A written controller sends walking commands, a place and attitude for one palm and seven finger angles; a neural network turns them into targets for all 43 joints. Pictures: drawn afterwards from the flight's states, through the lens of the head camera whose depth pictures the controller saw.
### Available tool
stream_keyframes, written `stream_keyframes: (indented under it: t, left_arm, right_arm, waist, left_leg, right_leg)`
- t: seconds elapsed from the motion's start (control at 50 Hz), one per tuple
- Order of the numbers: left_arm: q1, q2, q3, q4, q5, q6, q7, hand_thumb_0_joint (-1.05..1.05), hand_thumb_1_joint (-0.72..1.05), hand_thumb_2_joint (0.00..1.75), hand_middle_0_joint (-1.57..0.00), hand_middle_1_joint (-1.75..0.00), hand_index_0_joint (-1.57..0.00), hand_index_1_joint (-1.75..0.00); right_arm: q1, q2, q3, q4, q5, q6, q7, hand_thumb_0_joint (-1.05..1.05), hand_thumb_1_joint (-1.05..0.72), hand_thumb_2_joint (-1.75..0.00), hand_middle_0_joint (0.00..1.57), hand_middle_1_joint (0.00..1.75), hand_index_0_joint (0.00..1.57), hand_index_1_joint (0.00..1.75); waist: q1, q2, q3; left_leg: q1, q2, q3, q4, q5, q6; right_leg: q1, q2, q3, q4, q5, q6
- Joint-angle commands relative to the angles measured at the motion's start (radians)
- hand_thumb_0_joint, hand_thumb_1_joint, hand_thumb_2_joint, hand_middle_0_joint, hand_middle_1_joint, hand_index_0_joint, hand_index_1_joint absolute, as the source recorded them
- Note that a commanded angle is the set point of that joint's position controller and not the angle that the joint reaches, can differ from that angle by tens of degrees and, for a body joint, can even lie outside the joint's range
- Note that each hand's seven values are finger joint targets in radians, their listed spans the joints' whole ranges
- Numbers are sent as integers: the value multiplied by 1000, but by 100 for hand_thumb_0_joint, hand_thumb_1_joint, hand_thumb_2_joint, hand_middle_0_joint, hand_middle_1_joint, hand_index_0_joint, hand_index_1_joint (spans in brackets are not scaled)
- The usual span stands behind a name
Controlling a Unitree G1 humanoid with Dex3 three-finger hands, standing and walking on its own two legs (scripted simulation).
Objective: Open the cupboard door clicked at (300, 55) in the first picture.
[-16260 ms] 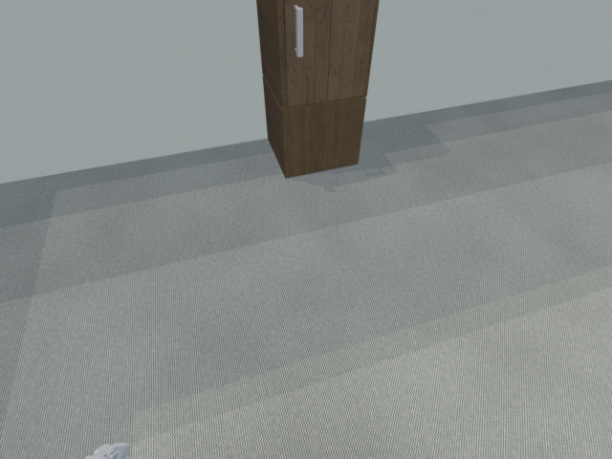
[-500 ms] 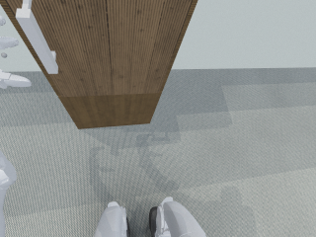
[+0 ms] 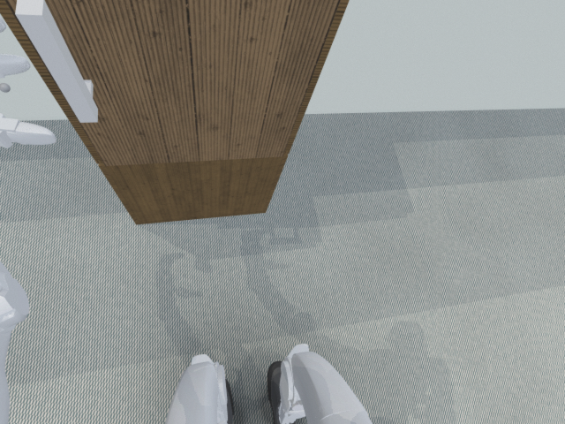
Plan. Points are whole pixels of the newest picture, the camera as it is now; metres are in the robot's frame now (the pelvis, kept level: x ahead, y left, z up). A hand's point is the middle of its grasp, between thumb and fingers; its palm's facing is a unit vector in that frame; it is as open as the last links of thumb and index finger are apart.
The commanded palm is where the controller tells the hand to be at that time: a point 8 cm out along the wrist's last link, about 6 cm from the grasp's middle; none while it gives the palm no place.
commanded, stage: slide the fingers in behind the handle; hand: left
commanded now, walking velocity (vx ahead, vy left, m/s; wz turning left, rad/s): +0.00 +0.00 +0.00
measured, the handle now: (66, 57) +0.57 +0.23 +0.06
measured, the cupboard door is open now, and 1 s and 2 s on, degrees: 0 0 0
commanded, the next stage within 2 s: move the hooked fingers beside the handle in 1.56 s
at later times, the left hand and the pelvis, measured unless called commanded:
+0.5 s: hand (26, 86) +0.52 +0.26 +0.06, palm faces +0.13 -0.99 +0.00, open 14.3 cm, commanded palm +0.51 +0.26 +0.06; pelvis +0.00 -0.01 +0.00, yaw +2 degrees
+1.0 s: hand (41, 93) +0.51 +0.25 +0.06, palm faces +0.16 -0.99 +0.00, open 15.2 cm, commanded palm +0.50 +0.23 +0.06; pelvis +0.01 -0.02 +0.01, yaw +4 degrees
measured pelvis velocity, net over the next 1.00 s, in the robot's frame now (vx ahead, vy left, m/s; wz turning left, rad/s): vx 0.01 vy -0.02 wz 0.06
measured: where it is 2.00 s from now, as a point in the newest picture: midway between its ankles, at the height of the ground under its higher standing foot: (255, 422)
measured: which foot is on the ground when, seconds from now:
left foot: down 0.00-1.00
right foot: down 0.00-1.00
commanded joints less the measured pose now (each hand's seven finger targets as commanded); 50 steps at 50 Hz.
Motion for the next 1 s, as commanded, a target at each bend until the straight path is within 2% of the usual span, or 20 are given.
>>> stream_keyframes:
  t: [0.0, 0.02, 0.06, 0.12, 0.18, 0.24, 0.3, 0.34, 0.38, 0.42, 0.58, 0.62, 0.64, 0.72, 0.76, 0.8, 0.84, 0.92, 0.96, 0.98]
  left_arm:
    - [-431, 234, -28, -210, -25, -72, -4, 0, -50, 30, -30, -120, -30, -120]
    - [-435, 203, -52, -211, -25, -73, -6, 0, -50, 30, -30, -120, -30, -120]
    - [-400, 176, -61, -183, -25, -59, -5, 0, -50, 30, -30, -120, -30, -120]
    - [-417, 194, -42, -142, -31, -40, 9, 0, -50, 30, -30, -120, -30, -120]
    - [-418, 227, -24, -190, -17, -54, 32, 0, -50, 30, -30, -120, -30, -120]
    - [-441, 139, -95, -220, -1, -74, 44, 0, -50, 30, -30, -120, -30, -120]
    - [-427, 153, -70, -213, -16, -79, 50, 0, -50, 30, -30, -120, -30, -120]
    - [-462, 88, -119, -240, -19, -85, 45, 0, -50, 30, -30, -120, -30, -120]
    - [-459, 84, -117, -233, -19, -84, 50, 0, -50, 30, -30, -120, -30, -120]
    - [-496, 56, -146, -240, -20, -86, 55, 0, -50, 30, -30, -120, -30, -120]
    - [-482, -49, -212, -271, -28, -95, 60, 0, -50, 30, -30, -120, -30, -120]
    - [-497, -56, -216, -248, -31, -95, 62, 0, -50, 30, -30, -120, -30, -120]
    - [-494, -25, -192, -240, -29, -93, 67, 0, -50, 30, -30, -120, -30, -120]
    - [-511, -90, -246, -275, -25, -105, 70, 0, -50, 30, -30, -120, -30, -120]
    - [-481, -74, -231, -274, -20, -109, 76, 0, -50, 30, -30, -120, -30, -120]
    - [-508, -131, -279, -270, -21, -107, 81, 0, -50, 30, -30, -120, -30, -120]
    - [-518, -168, -306, -289, -24, -114, 82, 0, -50, 30, -30, -120, -30, -120]
    - [-537, -213, -334, -315, -30, -126, 95, 0, -50, 30, -30, -120, -30, -120]
    - [-513, -226, -335, -307, -29, -128, 100, 0, -50, 30, -30, -120, -30, -120]
    - [-530, -251, -358, -324, -30, -131, 103, 0, -50, 30, -30, -120, -30, -120]
  right_arm:
    - [206, -236, -86, -2, -4, -10, -14, 0, -90, -90, 20, 30, 20, 30]
    - [211, -233, -87, 1, -5, -10, -13, 0, -90, -90, 20, 30, 20, 30]
    - [216, -234, -91, 5, -6, -7, -10, 0, -90, -90, 20, 30, 20, 30]
    - [218, -237, -86, 2, -5, -9, -16, 0, -90, -90, 20, 30, 20, 30]
    - [218, -234, -85, -9, -9, -11, -11, 0, -90, -90, 20, 30, 20, 30]
    - [219, -223, -90, 2, -12, -9, -1, 0, -90, -90, 20, 30, 20, 30]
    - [215, -230, -92, 4, -11, -8, -1, 0, -90, -90, 20, 30, 20, 30]
    - [216, -222, -95, 11, -11, -11, 1, 0, -90, -90, 20, 30, 20, 30]
    - [212, -223, -98, 20, -12, -11, 3, 0, -90, -90, 20, 30, 20, 30]
    - [214, -221, -96, 30, -12, -12, 1, 0, -90, -90, 20, 30, 20, 30]
    - [202, -206, -105, 42, -16, -17, 12, 0, -90, -90, 20, 30, 20, 30]
    - [203, -204, -102, 50, -15, -19, 11, 0, -90, -90, 20, 30, 20, 30]
    - [203, -208, -102, 52, -14, -17, 11, 0, -90, -90, 20, 30, 20, 30]
    - [198, -195, -105, 53, -15, -23, 16, 0, -90, -90, 20, 30, 20, 30]
    - [197, -196, -108, 55, -16, -19, 19, 0, -90, -90, 20, 30, 20, 30]
    - [188, -194, -108, 57, -17, -18, 21, 0, -90, -90, 20, 30, 20, 30]
    - [190, -190, -112, 63, -18, -21, 24, 0, -90, -90, 20, 30, 20, 30]
    - [189, -189, -120, 69, -21, -25, 27, 0, -90, -90, 20, 30, 20, 30]
    - [186, -187, -122, 74, -22, -25, 33, 0, -90, -90, 20, 30, 20, 30]
    - [184, -186, -124, 75, -23, -25, 33, 0, -90, -90, 20, 30, 20, 30]
  waist:
    - [-16, 279, -506]
    - [-15, 308, -504]
    - [-13, 277, -514]
    - [-23, 220, -465]
    - [0, 249, -517]
    - [-18, 290, -504]
    - [-14, 237, -520]
    - [-27, 264, -541]
    - [-25, 264, -523]
    - [-43, 267, -503]
    - [-40, 279, -549]
    - [-54, 256, -512]
    - [-48, 232, -520]
    - [-48, 274, -533]
    - [-33, 286, -545]
    - [-57, 261, -512]
    - [-54, 288, -531]
    - [-62, 266, -546]
    - [-49, 277, -556]
    - [-62, 267, -559]
  left_leg:
    - [647, 61, -214, -149, 604, -130]
    - [684, 67, -231, -154, 638, -139]
    - [690, 69, -236, -156, 637, -140]
    - [595, 53, -209, -154, 556, -119]
    - [603, 48, -193, -153, 581, -120]
    - [666, 59, -211, -151, 610, -132]
    - [626, 50, -197, -148, 569, -119]
    - [666, 53, -203, -143, 600, -120]
    - [663, 53, -206, -146, 578, -122]
    - [670, 52, -208, -146, 592, -121]
    - [706, 46, -196, -131, 642, -117]
    - [670, 42, -189, -129, 618, -108]
    - [648, 39, -182, -127, 594, -103]
    - [674, 34, -177, -126, 623, -104]
    - [700, 38, -183, -128, 661, -114]
    - [687, 38, -185, -130, 629, -109]
    - [731, 41, -194, -130, 666, -117]
    - [751, 41, -205, -132, 675, -119]
    - [770, 42, -208, -135, 688, -127]
    - [770, 41, -208, -132, 699, -125]
  right_leg:
    - [8, 14, 39, -62, 183, -16]
    - [-22, 13, 34, -57, 179, -20]
    - [-25, 13, 31, -61, 178, -16]
    - [14, 12, 37, -66, 180, -18]
    - [53, 12, 44, -64, 195, -19]
    - [-6, 12, 40, -65, 186, -19]
    - [44, 13, 47, -68, 192, -20]
    - [23, 13, 47, -69, 198, -19]
    - [13, 12, 45, -70, 190, -20]
    - [0, 11, 43, -71, 197, -22]
    - [18, 13, 48, -80, 223, -22]
    - [26, 13, 49, -81, 231, -24]
    - [47, 15, 54, -82, 231, -23]
    - [47, 12, 54, -80, 245, -28]
    - [45, 13, 51, -80, 247, -28]
    - [29, 13, 50, -87, 237, -25]
    - [11, 13, 48, -85, 238, -26]
    - [11, 11, 42, -81, 241, -27]
    - [7, 12, 40, -84, 236, -28]
    - [11, 11, 40, -86, 247, -26]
